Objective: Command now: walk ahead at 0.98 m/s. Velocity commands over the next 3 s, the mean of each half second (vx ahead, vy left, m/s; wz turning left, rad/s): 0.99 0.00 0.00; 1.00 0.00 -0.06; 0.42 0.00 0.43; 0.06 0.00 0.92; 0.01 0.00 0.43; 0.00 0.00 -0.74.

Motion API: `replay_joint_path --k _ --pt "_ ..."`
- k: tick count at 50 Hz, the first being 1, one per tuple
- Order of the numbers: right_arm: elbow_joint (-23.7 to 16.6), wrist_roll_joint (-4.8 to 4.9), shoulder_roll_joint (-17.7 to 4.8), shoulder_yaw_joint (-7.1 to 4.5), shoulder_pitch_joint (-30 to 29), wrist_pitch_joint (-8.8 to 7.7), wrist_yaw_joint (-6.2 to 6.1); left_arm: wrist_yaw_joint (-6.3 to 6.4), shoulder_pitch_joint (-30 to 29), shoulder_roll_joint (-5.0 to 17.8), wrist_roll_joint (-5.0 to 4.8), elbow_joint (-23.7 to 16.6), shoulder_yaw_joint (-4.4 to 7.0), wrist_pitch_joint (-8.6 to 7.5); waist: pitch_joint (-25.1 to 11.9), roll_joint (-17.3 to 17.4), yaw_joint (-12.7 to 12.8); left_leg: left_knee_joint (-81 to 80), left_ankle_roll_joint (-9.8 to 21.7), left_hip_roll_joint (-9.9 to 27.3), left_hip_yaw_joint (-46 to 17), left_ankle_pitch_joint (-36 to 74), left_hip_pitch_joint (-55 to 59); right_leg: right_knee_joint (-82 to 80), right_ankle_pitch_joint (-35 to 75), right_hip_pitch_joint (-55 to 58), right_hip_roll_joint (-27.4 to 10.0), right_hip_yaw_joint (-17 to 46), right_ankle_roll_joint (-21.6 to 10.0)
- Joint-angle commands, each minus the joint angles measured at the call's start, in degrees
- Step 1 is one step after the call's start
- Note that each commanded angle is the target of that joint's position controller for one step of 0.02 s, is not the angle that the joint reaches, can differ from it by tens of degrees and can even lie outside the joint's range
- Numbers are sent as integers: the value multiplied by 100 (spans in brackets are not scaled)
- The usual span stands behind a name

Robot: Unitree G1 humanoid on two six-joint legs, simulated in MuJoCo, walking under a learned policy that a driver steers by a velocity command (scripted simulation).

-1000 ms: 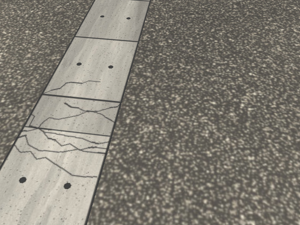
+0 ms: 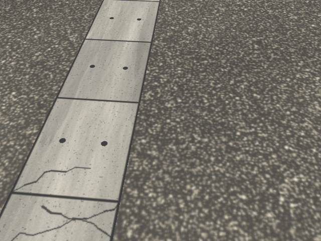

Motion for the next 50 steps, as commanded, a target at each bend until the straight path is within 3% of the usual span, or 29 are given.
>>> replay_joint_path --k 1,4,7,9,10,11,12,13,14,15,16,17,19,20,24,25,28,31,32,34,35,36,37,38,39,42,44,48,50 --pt "-426 112 -469 -39 -328 -235 36 -49 -683 350 -28 -456 8 -49 1082 -23 159 -1979 441 1230 -1037 897 -1266 -1453 1157 190 -85 -362 93" --pt "-255 197 -612 -28 134 -304 -20 -127 -1242 199 -117 -569 -77 -100 988 110 -65 -2245 210 1350 -704 2783 -648 -2709 2111 952 213 -762 -76" --pt "-113 92 -820 -15 315 -251 -96 -59 -1461 371 -102 -591 -41 -115 717 361 -113 -1722 55 1499 -457 5213 829 -3437 1796 1125 639 -1017 -247" --pt "-32 -40 -1085 -48 308 -141 -213 29 -1039 608 -68 -497 51 -110 180 782 201 -625 -36 1731 -442 7360 1592 -3493 834 1631 1066 -1077 -363" --pt "7 -131 -1206 -78 233 -52 -280 97 -261 815 -81 -285 143 -109 -249 926 601 399 -53 1842 -462 7842 1684 -3512 375 2357 1189 -948 -466" --pt "-20 -193 -1308 -113 -12 38 -319 185 933 1014 -102 105 255 -102 -783 961 1154 1805 -22 1853 -384 7622 1442 -3718 86 3454 1176 -839 -588" --pt "-126 -208 -1185 -100 -284 52 -315 295 2072 1293 -15 424 389 -82 -1300 836 1622 3535 47 1667 -344 6134 242 -3443 -684 4991 565 -261 -777" --pt "-395 31 -115 127 321 -19 -140 347 2267 1828 217 466 561 -89 -1964 -978 908 6143 -157 671 -396 818 -2510 -3475 -2013 7050 -1301 2667 -1553" --pt "-418 162 -587 54 95 -143 -133 203 2176 1467 51 493 561 -76 -2392 -719 1055 6834 -7 316 -1123 -783 -3427 -4641 -2727 7180 -1497 4579 -1700" --pt "-689 178 -687 42 -753 -176 -164 166 1607 1253 2 560 533 -125 -1111 -361 849 6564 78 777 -1139 -87 -3949 -4961 -2354 6236 -1211 3520 -1451" --pt "-778 124 -644 79 -1069 -192 -141 134 1371 909 -14 617 474 -176 -555 180 696 6191 89 971 -1083 178 -3819 -5152 -1768 5307 -1068 2839 -1325" --pt "-793 45 -530 103 -1199 -142 -97 138 1253 668 17 694 413 -215 -147 398 458 5877 69 1137 -1111 208 -3590 -5311 -1430 4524 -812 2292 -1128" --pt "-848 -142 -266 174 -1065 54 48 187 1287 370 -41 900 287 -280 179 170 21 5413 -92 1352 -1096 170 -3198 -5673 -1406 3496 -462 1643 -889" --pt "-933 -182 -194 204 -1209 117 101 192 1357 412 -108 974 289 -333 385 89 -46 5213 -176 1463 -1017 167 -3344 -5870 -1327 3276 -379 1439 -874" --pt "-1521 -188 -292 295 -2590 124 187 106 1568 634 -196 1051 307 -477 1012 81 65 3352 -363 1643 -441 1505 -3575 -6443 176 2685 77 387 -799" --pt "-1569 -145 -248 335 -2761 94 219 97 1594 660 -235 1047 308 -510 989 128 94 2670 -346 1556 -286 2056 -3141 -6484 691 2564 222 120 -718" --pt "-1677 -42 -284 373 -3296 65 258 125 1974 938 -322 1198 339 -578 1029 78 286 1534 -151 1278 28 3037 -2386 -6960 1904 3129 -25 -104 -624" --pt "-1672 -106 -556 284 -3280 54 154 193 2206 1180 -209 1320 345 -476 591 -192 233 1116 55 784 291 2358 -2239 -6076 4681 4714 -223 -327 -449" --pt "-1582 -126 -694 220 -2906 54 103 250 2220 1319 -127 1351 367 -403 213 -381 8 1127 127 555 293 1835 -1836 -5319 5676 5057 -326 -354 -378" --pt "-922 -115 -1092 1 -802 82 -69 381 1947 1514 11 1348 421 -209 -823 -512 -1006 1034 305 412 114 1011 207 -2627 5818 4697 -316 -475 -264" --pt "-690 -194 -1506 -157 241 116 -181 381 1940 1170 56 1235 355 -195 -1460 -242 -1297 1435 450 1341 -883 -288 1614 -605 4082 3514 -44 -444 -298" --pt "-677 -379 -1969 -302 117 93 -166 203 2790 58 -258 1001 114 -262 -2236 1813 -372 622 1307 3135 -4301 -1753 3366 1916 -1804 955 1067 -128 -49" --pt "-659 -158 -1600 -315 -33 122 -64 247 2196 736 -298 922 229 -358 -2230 1114 -636 -347 1197 2934 -5372 -1928 3195 2241 -1754 250 1002 477 -251" --pt "-603 -138 -1310 -265 -593 58 -55 277 1351 823 -323 679 250 -383 -1011 739 -442 -427 973 2684 -4099 -1064 2223 1938 -1016 -105 606 380 -287" --pt "-539 -136 -966 -207 -784 5 -23 263 1065 753 -244 616 212 -392 -557 139 -298 -497 874 2492 -3386 -267 1327 1543 -779 109 429 345 -292" --pt "-270 -89 -365 -13 -834 -88 -63 85 1073 369 -19 544 125 -142 5 277 318 -976 563 1949 -2237 19 -295 801 -815 790 100 386 -139" --pt "-142 28 -472 -29 -692 -174 -69 -7 608 267 48 318 69 -36 471 405 397 -1409 582 1835 -1866 110 -668 310 -703 390 -101 198 13" --pt "-170 15 -617 -39 -661 -305 -6 -89 -465 299 -96 -96 -32 -62 907 331 276 -1865 227 1403 -308 1866 -1045 -1674 1009 613 84 -207 -5" --pt "-86 98 -642 -13 -348 -384 -23 -150 -939 290 -157 -192 -62 -82 968 189 84 -2214 -10 1462 66 2802 -852 -2452 1835 1112 320 -675 -172"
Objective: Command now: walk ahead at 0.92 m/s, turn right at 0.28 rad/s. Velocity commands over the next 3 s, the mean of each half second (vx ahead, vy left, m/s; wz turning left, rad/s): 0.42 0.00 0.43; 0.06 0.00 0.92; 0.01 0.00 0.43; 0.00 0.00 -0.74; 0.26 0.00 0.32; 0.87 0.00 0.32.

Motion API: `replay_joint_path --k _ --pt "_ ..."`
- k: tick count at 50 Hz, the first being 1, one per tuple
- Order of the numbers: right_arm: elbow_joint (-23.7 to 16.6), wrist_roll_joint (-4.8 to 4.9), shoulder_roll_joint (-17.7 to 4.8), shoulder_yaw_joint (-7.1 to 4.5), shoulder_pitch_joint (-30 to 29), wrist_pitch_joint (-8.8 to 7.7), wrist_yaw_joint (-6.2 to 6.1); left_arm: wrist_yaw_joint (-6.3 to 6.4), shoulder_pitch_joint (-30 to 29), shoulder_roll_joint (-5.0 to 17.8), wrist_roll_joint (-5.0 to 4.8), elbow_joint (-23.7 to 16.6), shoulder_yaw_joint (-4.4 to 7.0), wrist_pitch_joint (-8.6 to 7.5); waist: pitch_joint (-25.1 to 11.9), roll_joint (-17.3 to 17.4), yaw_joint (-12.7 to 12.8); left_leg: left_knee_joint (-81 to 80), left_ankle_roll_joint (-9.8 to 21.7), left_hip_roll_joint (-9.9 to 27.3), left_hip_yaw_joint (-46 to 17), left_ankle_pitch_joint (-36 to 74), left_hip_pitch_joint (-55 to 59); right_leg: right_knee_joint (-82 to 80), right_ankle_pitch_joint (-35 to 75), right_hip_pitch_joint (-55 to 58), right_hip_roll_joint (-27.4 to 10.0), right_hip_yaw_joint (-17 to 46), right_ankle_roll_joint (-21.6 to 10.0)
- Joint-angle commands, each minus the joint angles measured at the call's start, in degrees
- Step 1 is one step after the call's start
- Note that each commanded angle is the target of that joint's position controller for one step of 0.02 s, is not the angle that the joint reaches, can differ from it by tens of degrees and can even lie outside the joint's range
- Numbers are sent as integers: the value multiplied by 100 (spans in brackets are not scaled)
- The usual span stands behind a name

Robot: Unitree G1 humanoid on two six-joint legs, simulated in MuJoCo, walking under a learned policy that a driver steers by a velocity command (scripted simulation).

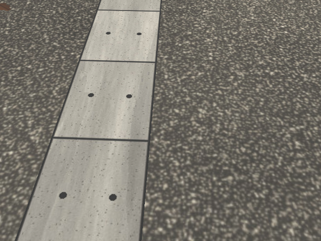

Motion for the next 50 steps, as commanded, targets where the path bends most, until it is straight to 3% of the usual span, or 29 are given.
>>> replay_joint_path --k 1,2,4,5,6,7,8,9,10,11,12,13,14,16,18,20,23,26,28,29,30,31,32,34,36,38,40,44,50 --pt "-345 102 -545 -26 -324 -220 -24 -79 -646 56 -29 -407 -91 -72 971 251 178 -1116 287 1331 -29 3442 -1633 -1183 1248 1382 294 -555 -168" --pt "-225 141 -552 4 -101 -194 -60 -64 -720 84 31 -414 -98 -114 945 225 146 -923 262 1355 -58 4389 -1219 -1552 1345 1485 442 -741 -213" --pt "-121 124 -798 4 86 -98 -162 23 -293 224 170 -268 -64 -201 483 452 289 113 165 1395 -249 6453 -481 -1842 943 2100 959 -967 -247" --pt "-126 64 -981 -29 2 -30 -221 89 448 405 208 -40 8 -245 4 615 629 1066 105 1430 -395 6895 -381 -1889 682 2893 1136 -796 -276" --pt "-161 57 -1127 -60 -264 28 -260 179 1480 580 216 290 91 -284 -506 800 1142 2326 70 1379 -474 6679 -516 -2113 960 3908 992 -491 -348" --pt "-233 125 -1066 -57 -451 51 -286 272 2223 870 309 542 188 -315 -828 815 1478 3734 30 1083 -464 5328 -1038 -2321 1889 4799 384 -70 -376" --pt "-382 145 -218 76 111 70 -279 319 2485 1457 413 600 305 -319 -1740 -642 996 6259 -33 236 -246 -939 -2382 -1088 6444 6437 -1558 1174 -732" --pt "-408 591 -199 55 828 144 -395 211 2471 1403 244 376 345 -284 -3505 -879 754 8134 -80 -49 -1304 -2201 -3520 -890 7828 7949 -2689 2768 -1569" --pt "-506 397 -690 -53 175 216 -432 241 1951 1162 30 134 389 -175 -3439 -81 828 7983 -97 359 -1280 -1421 -3701 -1462 6167 7120 -2313 2278 -1515" --pt "-670 260 -681 -90 -437 264 -372 287 1453 760 4 110 284 -157 -2294 31 703 7378 -156 613 -1088 -988 -3983 -1984 4643 6072 -1894 1690 -1231" --pt "-710 126 -536 -97 -716 329 -304 351 1296 468 17 190 218 -151 -1377 165 548 6936 -227 786 -985 -890 -4135 -2357 3863 5186 -1601 1195 -976" --pt "-715 8 -411 -114 -766 455 -225 442 1258 389 -6 225 202 -132 -897 39 431 6690 -309 886 -931 -817 -3961 -2664 3550 4435 -1445 773 -847" --pt "-727 -79 -270 -132 -665 603 -160 495 1328 371 -47 281 197 -122 -675 -32 284 6531 -363 906 -860 -752 -3530 -2917 3336 3702 -1373 454 -765" --pt "-849 -84 -24 -133 -606 792 -118 488 1162 462 -70 261 247 -166 -598 -97 14 6239 -402 929 -721 -663 -3298 -3155 3046 3072 -1355 -4 -810" --pt "-1100 -94 30 -133 -873 885 -96 463 807 470 -45 184 263 -177 -467 -336 -165 5622 -358 1061 -630 -132 -3470 -3240 2778 2806 -1277 -502 -789" --pt "-1257 -81 58 -98 -1104 901 -24 436 513 389 -49 112 256 -156 -421 -552 -238 4504 -241 1092 -423 920 -3069 -3179 2109 2521 -971 -1154 -549" --pt "-1449 -83 -93 -121 -1518 960 87 403 561 558 -96 69 339 -116 -442 -511 -83 3579 -120 973 -136 1533 -2657 -2915 1267 2651 -1067 -1482 -345" --pt "-1735 -125 -353 -216 -1895 1029 109 375 739 752 -100 45 452 46 -267 -462 94 3220 16 882 54 756 -2666 -2444 455 2932 -1446 -1440 -157" --pt "-1830 -138 -392 -270 -1833 995 82 386 820 812 -114 31 509 195 -170 -398 117 2777 147 779 95 293 -2530 -1771 118 3103 -1560 -1500 45" --pt "-1720 -176 -456 -321 -1435 918 39 378 1023 808 -100 76 531 292 -322 55 -2 2327 268 707 -132 456 -2065 -799 -160 3040 -1372 -1622 229" --pt "-1698 -186 -1157 -499 -1103 818 -77 342 1300 815 -45 -54 546 388 -286 1520 -33 1512 628 1537 -1825 2624 -1658 938 -1748 2282 -711 -1849 636" --pt "-1794 -90 -1846 -667 -1045 831 -82 353 1311 440 -11 -474 428 521 -635 2162 175 1088 1724 2565 -4234 3737 -968 2207 -4606 716 503 -1019 997" --pt "-1882 62 -1774 -721 -949 846 -77 406 1164 483 90 -457 371 582 -1023 1318 -18 698 1901 2611 -4401 2470 -853 2583 -4355 509 362 -66 1033" --pt "-1917 -29 -1230 -578 -1513 955 -152 460 612 522 -16 -505 392 509 -282 720 158 612 1450 1958 -3346 894 -1569 2020 -3141 473 171 216 896" --pt "-2098 4 -842 -480 -1981 995 -174 494 629 580 100 -471 418 516 -357 806 322 694 1087 1451 -2770 1175 -1937 1604 -2538 951 190 197 818" --pt "-2138 0 -885 -504 -1844 953 -107 474 677 451 68 -481 388 587 -658 481 303 822 1024 1339 -2749 1713 -1842 1389 -2477 1159 342 233 806" --pt "-2149 -15 -1054 -576 -1693 943 -72 473 565 360 10 -576 353 613 -711 404 221 812 986 1278 -2945 1376 -1723 919 -2474 1161 448 313 816" --pt "-2225 -57 -1149 -628 -1600 1001 -32 505 358 449 -6 -722 353 613 -597 723 57 618 912 1190 -3539 49 -1697 202 -2365 1208 676 484 761" --pt "-2319 -80 -1215 -667 -1834 1033 52 538 561 585 -111 -742 364 498 -523 994 119 589 595 930 -4123 -184 -2083 -1084 -2385 2267 1095 548 475"
Over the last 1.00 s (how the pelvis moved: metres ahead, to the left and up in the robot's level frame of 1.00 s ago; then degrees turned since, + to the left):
0.97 0.03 0.00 -2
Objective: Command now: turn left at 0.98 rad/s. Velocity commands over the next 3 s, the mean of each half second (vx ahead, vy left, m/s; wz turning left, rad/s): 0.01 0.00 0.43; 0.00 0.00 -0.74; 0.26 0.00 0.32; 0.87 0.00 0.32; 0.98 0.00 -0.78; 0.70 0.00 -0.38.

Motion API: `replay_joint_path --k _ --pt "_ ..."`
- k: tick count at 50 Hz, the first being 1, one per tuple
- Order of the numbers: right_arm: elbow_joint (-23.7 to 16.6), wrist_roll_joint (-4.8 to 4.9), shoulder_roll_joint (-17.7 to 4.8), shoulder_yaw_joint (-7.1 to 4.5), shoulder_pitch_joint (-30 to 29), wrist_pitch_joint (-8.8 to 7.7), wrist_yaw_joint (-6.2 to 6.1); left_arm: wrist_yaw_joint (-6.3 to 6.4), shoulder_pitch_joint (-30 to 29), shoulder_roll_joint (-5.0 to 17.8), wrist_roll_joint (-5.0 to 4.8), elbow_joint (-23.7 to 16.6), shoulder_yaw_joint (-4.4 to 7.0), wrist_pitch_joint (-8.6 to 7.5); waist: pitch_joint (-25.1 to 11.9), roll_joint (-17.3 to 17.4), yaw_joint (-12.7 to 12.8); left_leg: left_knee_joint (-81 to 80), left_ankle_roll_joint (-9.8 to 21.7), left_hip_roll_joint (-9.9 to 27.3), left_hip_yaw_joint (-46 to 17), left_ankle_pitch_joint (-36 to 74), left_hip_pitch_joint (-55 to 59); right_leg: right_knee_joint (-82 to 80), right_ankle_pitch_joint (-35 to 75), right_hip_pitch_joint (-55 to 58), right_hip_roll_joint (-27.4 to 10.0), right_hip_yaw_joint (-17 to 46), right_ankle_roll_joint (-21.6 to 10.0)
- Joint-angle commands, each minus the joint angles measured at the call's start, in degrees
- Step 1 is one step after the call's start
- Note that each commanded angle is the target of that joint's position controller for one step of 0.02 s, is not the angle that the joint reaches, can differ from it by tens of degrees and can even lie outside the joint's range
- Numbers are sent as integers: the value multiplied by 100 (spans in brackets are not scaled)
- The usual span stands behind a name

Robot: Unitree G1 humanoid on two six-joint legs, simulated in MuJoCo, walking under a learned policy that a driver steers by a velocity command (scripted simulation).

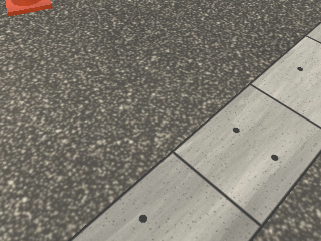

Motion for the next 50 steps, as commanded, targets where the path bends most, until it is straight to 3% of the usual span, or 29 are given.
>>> replay_joint_path --k 1,2,3,4,5,6,7,8,10,12,14,17,19,21,22,23,24,26,27,31,36,38,39,40,41,42,44,47,50 --pt "-423 16 -905 -245 -218 -52 29 60 391 514 -59 -308 128 -126 -708 793 220 -997 438 1329 -2157 -1459 402 -924 12 766 290 -108 -194" --pt "-447 56 -859 -229 -351 -61 30 110 640 551 -59 -249 145 -146 -667 813 377 -997 217 1158 -2145 -1738 70 -1600 262 1331 297 -140 -250" --pt "-479 116 -725 -184 -410 -91 9 187 896 742 -25 -202 201 -176 -637 597 521 -799 -135 793 -1886 -2342 -410 -2505 389 2004 -76 64 -342" --pt "-580 214 -397 -110 -249 -114 -33 238 845 1374 49 -328 334 -177 -798 -614 416 519 -510 126 -918 -3094 -1101 -3221 -749 2459 -1552 1544 -755" --pt "-522 35 -611 -180 -140 -145 -77 186 88 1607 143 -536 361 -166 -387 -1411 238 2321 -614 -315 456 -2772 -1697 -3622 -720 1786 -2575 2656 -1221" --pt "-424 -132 -1053 -278 -256 -143 -56 153 -98 1062 138 -593 241 -142 -270 -698 150 3189 -671 375 557 -2294 -1352 -3395 122 1207 -2435 1908 -1344" --pt "-332 -128 -943 -262 -42 -115 15 125 -331 728 115 -637 138 -141 -290 -516 -45 3678 -606 380 620 -1971 -1013 -3098 890 946 -1981 1167 -1190" --pt "-260 -123 -816 -219 184 -53 88 99 -475 638 108 -684 103 -149 -353 -557 -155 4213 -581 418 684 -1739 -963 -2914 1426 1001 -1674 586 -1059" --pt "-215 -16 -712 -136 319 23 211 89 -378 605 117 -759 78 -159 -383 -745 -39 4632 -631 546 939 -1624 -1092 -2699 2135 1212 -1457 -16 -1062" --pt "-353 21 -558 -19 -106 18 191 38 327 731 106 -546 133 -207 -358 -744 323 4055 -711 547 971 -1837 -1215 -2492 2951 1708 -1499 54 -1210" --pt "-406 39 -373 86 -323 20 114 1 756 870 79 -353 192 -245 -475 -867 517 3316 -715 427 774 -2220 -1083 -2213 3775 2172 -1613 168 -1318" --pt "-289 91 -70 301 -306 40 -15 -129 464 743 76 -279 116 -248 -622 -1326 397 1343 -608 613 1147 -2530 230 -2155 3704 1852 -1374 21 -1181" --pt "-198 69 -163 310 -226 5 -156 -231 671 999 37 -105 221 -156 -400 -1543 368 124 -568 485 1583 -1770 736 -1832 4398 1731 -1163 236 -1099" --pt "-69 -27 -534 255 149 -144 -262 -292 861 1083 -99 -74 296 -153 -656 -1108 248 -940 -357 938 1117 -373 1932 -1490 4003 1098 -1096 414 -687" --pt "-85 -103 -890 207 378 -210 -303 -324 914 724 -115 -229 217 -192 -1007 -169 232 -937 -95 2144 192 232 2770 -889 2341 370 -816 182 -397" --pt "-70 22 -1413 61 -1 -172 -335 -319 787 344 -140 -467 104 -204 -713 1524 340 -646 560 3026 -358 1838 2285 -403 -284 -377 -12 -714 -211" --pt "-165 10 -954 136 12 -213 -331 -269 591 765 -53 -358 228 -115 -693 1164 36 -546 971 3241 -264 2415 2102 959 -1248 -425 -165 -655 -172" --pt "-267 -16 -435 316 -486 -215 -361 -283 882 822 -65 -145 349 28 -388 696 353 -600 825 2820 533 2402 1723 1935 -920 -534 -264 -557 -130" --pt "-278 -6 -365 348 -643 -227 -403 -320 937 776 -37 -128 362 89 -272 859 441 -634 674 2636 850 2295 1635 1957 -659 -562 -307 -619 -83" --pt "-274 -47 -389 316 -529 -246 -435 -468 715 555 -27 -264 295 196 -278 919 277 -600 628 2593 1298 1657 1826 1340 -238 -544 -416 -862 120" --pt "-211 -45 -685 174 -427 -313 -311 -547 521 526 -57 -564 274 225 -389 1004 198 -203 455 2877 1550 1346 1638 6 -248 291 -375 -1217 -120" --pt "-206 34 -753 130 -481 -320 -253 -526 706 493 -44 -568 291 186 -448 791 381 351 211 2886 1788 1032 1426 -767 174 793 -245 -1368 -254" --pt "-152 64 -717 119 -374 -323 -220 -469 977 553 14 -471 321 120 -544 353 545 1043 -87 2708 2067 393 1036 -1422 786 1366 -165 -1141 -352" --pt "-223 60 -547 151 -184 -310 -179 -367 1290 1183 102 -435 477 20 -542 -1068 651 2639 -503 2128 2504 -1259 -57 -2340 1835 2049 -1110 606 -646" --pt "-754 -25 -145 306 -756 -207 -211 -377 1644 2007 -3 -464 676 -39 -533 -2057 753 3550 -776 974 1922 -3709 -1618 -2497 3685 2276 -2345 2912 -1657" --pt "-687 -99 -354 293 -844 -162 -261 -386 1807 1797 -67 -462 674 -24 -747 -1068 894 4198 -723 1175 1162 -3530 -1736 -2507 3159 2470 -2323 2673 -1964" --pt "-518 19 -456 259 -765 -237 -243 -287 963 1327 -43 -578 515 74 -184 -581 491 3973 -638 1422 975 -2322 -1664 -2582 1939 1788 -1620 1752 -1617" --pt "-309 -107 -549 237 -439 -223 -222 -244 523 1129 -76 -717 436 101 -461 -583 312 3756 -737 1271 1079 -1623 -1178 -2445 2470 1558 -1058 1273 -1314" --pt "-134 -22 -460 276 -177 -158 -203 -236 663 1100 -55 -657 410 48 -665 -485 359 3411 -775 1227 1168 -1487 -1172 -2404 2649 1798 -1080 1155 -1304"
Over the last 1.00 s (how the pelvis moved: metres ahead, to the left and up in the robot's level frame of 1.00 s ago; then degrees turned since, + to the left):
0.37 0.02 0.00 42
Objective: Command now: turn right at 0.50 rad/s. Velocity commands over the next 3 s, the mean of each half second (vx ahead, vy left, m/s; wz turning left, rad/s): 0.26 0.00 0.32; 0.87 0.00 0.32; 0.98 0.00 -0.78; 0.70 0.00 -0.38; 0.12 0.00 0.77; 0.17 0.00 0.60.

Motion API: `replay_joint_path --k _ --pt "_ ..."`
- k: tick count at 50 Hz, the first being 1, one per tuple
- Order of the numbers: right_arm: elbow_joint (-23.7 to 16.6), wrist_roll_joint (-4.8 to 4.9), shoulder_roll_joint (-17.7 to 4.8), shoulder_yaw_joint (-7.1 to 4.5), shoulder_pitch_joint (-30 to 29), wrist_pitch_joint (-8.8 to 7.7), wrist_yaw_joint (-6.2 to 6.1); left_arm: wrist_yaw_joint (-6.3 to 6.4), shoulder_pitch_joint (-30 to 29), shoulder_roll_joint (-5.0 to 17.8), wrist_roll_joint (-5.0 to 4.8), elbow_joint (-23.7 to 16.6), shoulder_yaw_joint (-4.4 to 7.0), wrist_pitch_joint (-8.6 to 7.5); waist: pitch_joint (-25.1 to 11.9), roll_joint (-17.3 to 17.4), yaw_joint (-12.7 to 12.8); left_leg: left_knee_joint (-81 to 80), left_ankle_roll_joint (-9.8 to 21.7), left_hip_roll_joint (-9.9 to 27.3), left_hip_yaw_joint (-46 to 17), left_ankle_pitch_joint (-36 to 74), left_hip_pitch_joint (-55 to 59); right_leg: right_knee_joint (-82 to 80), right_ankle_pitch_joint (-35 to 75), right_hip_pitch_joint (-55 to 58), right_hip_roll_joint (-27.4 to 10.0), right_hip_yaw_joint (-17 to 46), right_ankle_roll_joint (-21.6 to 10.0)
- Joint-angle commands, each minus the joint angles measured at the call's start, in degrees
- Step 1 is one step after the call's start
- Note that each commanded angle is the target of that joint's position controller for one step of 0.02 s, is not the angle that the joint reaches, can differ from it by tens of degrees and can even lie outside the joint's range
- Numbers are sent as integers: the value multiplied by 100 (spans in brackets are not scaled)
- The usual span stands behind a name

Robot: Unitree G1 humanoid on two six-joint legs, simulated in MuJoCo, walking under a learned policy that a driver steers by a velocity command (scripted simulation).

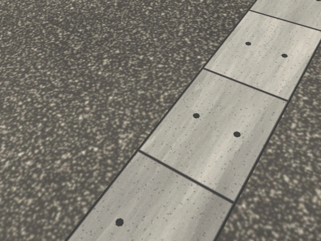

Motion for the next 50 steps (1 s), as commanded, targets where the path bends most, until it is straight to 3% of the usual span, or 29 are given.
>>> replay_joint_path --k 1,6,8,10,12,14,17,21,22,23,24,25,26,28,30,34,37,39,40,41,42,43,44,45,46,47,48,49,50 --pt "-152 54 -383 -77 241 0 -5 62 33 721 33 -331 161 -110 -842 -751 48 -196 -27 6 79 237 -282 -861 1691 934 -1410 1296 -673" --pt "95 94 -167 37 234 71 56 130 -90 168 197 -141 -171 -222 -634 -826 124 -1466 161 105 134 314 812 -1192 1012 475 -1478 857 -552" --pt "106 123 -353 -14 157 82 91 165 -91 481 244 -52 -116 -233 -379 -919 184 -1676 280 -112 201 56 980 -1110 867 368 -1576 806 -597" --pt "65 146 -493 -67 180 57 130 210 -33 675 202 26 -62 -204 -260 -851 169 -1694 372 -203 207 -276 805 -882 1403 601 -1813 880 -717" --pt "-26 72 -550 -69 39 17 226 202 299 837 219 107 11 -216 -360 -853 372 -1627 537 -144 314 -485 416 -1423 -1643 1022 -2101 1396 -871" --pt "-164 74 -572 -93 -266 -5 344 192 294 843 241 137 34 -306 94 -842 413 -1546 690 -44 250 -692 -241 -1884 -3090 1244 -2422 1937 -941" --pt "-202 164 -440 -78 -239 -95 418 170 223 788 260 207 76 -514 158 -535 291 -1828 919 95 198 -572 -420 -2029 -2528 1670 -2530 1555 -790" --pt "-177 190 -363 -77 80 -173 482 77 -144 814 190 263 120 -619 -114 -652 -34 -2916 1123 -147 664 -117 1026 -1736 -1692 1117 -2143 169 -411" --pt "-12 144 -336 -88 577 -213 474 86 -381 818 147 243 118 -610 -244 -521 -358 -3386 1182 -389 890 201 2045 -1141 -1317 479 -1872 -403 -247" --pt "306 66 -608 -212 1532 -260 430 119 -539 719 166 181 63 -636 -594 -100 -788 -3468 1360 -473 553 -96 3532 234 -307 -575 -1518 -1016 -44" --pt "529 -13 -1267 -420 2635 -320 340 95 -897 256 222 -108 -124 -667 -960 1341 -1270 -4355 1877 864 -1934 -2009 4722 2679 -380 -2155 -784 -1701 292" --pt "324 26 -1415 -389 2462 -384 325 31 -1469 94 318 -456 -183 -748 -526 1528 -1121 -5127 2308 1544 -4498 -2282 4954 3658 -1708 -4060 -28 -652 465" --pt "266 51 -1252 -370 2104 -370 265 -34 -1524 341 388 -441 -173 -828 -182 576 -1004 -4892 2347 1550 -3845 -1448 4885 4116 -1318 -4537 -613 -111 472" --pt "258 98 -1133 -342 1926 -378 176 -147 -1067 580 369 -225 -155 -890 -179 -160 -587 -4840 2142 1088 -2841 -642 4371 3889 -733 -4086 -916 -181 572" --pt "217 145 -980 -253 1699 -464 141 -192 -1009 596 455 -188 -202 -760 -6 -19 -368 -5141 1981 681 -2364 -179 3614 3472 -535 -3543 -978 -323 735" --pt "316 158 -1071 -300 1701 -605 122 -236 -1803 453 328 -577 -340 -647 369 91 -379 -5321 1976 303 -1990 1480 2602 2426 74 -3075 -769 -678 934" --pt "539 254 -970 -257 1805 -725 77 -289 -2128 199 244 -700 -480 -701 318 305 -558 -5772 1711 389 -1464 2975 2430 1053 1243 -1902 -704 -1036 593" --pt "638 250 -1088 -243 1715 -827 104 -214 -1898 340 212 -616 -429 -700 123 334 -421 -5599 1455 528 -1080 4750 2833 694 1365 -1164 -515 -1202 209" --pt "706 191 -1183 -262 1778 -845 97 -151 -1529 487 202 -502 -361 -691 -225 431 -240 -5039 1333 588 -892 6201 3206 743 1059 -745 -295 -1267 85" --pt "768 61 -1300 -297 1769 -818 81 -76 -738 690 149 -288 -265 -684 -722 562 167 -4103 1234 656 -740 7315 3463 880 616 -75 -72 -1267 -22" --pt "782 -55 -1319 -323 1540 -748 40 22 577 876 91 110 -155 -658 -1296 565 850 -2681 1155 659 -528 7883 3226 948 179 1099 82 -1349 -121" --pt "782 -126 -1186 -287 1276 -715 -15 138 1853 1073 87 516 -26 -624 -1694 264 1487 -826 1068 476 -331 7232 2383 999 -306 2372 -280 -977 -282" --pt "521 26 -522 -115 1337 -763 47 189 2456 1650 198 683 178 -631 -2148 -1425 1420 2227 786 -546 -48 3559 646 473 -2579 3416 -1475 1535 -1061" --pt "325 22 -256 8 1557 -911 187 76 1801 1521 150 750 131 -622 -2155 -2336 609 2812 765 -1123 -420 -178 -718 -1124 -2845 3504 -2158 4865 -1434" --pt "252 -24 -474 43 1100 -946 170 4 973 1157 124 583 118 -651 -1383 -1460 463 2835 863 -596 -606 310 -1180 -1263 -2954 2880 -2143 4726 -1534" --pt "172 -94 -628 75 600 -985 187 -31 889 861 71 610 80 -686 -1074 -508 459 2487 841 -321 -653 574 -1051 -1254 -2433 2162 -2021 4087 -1484" --pt "50 -171 -591 109 325 -976 195 -22 911 686 74 709 41 -702 -755 -118 325 1943 798 -122 -608 552 -893 -1317 -2055 1484 -1823 3586 -1360" --pt "-105 -258 -506 153 132 -916 196 9 927 492 100 849 -36 -722 -414 -80 124 1574 675 -12 -565 400 -746 -1411 -1650 806 -1578 3180 -1283" --pt "-200 -305 -405 204 99 -825 204 28 924 482 115 951 -60 -753 -187 -268 -71 1226 552 90 -546 177 -678 -1479 -1411 339 -1439 2897 -1311"
Over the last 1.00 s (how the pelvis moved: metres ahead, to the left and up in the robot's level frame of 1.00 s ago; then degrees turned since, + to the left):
-0.02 -0.06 0.01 -15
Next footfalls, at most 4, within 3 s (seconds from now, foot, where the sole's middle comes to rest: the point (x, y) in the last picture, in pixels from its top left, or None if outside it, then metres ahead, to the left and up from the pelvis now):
0.46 left None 0.09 0.15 -0.78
0.86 right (136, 202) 0.59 0.20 -0.78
1.26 left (67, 151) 0.85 0.55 -0.78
1.70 right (115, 86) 1.28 0.36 -0.78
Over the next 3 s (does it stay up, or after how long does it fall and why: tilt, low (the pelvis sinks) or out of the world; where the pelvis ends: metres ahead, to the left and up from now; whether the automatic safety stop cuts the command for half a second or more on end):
stays up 1.59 0.31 0.01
